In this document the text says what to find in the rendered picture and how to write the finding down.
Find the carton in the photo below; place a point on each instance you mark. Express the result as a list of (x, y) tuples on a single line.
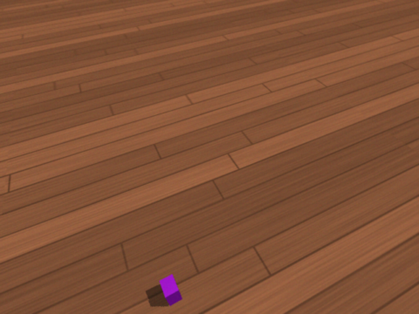
[(170, 289)]

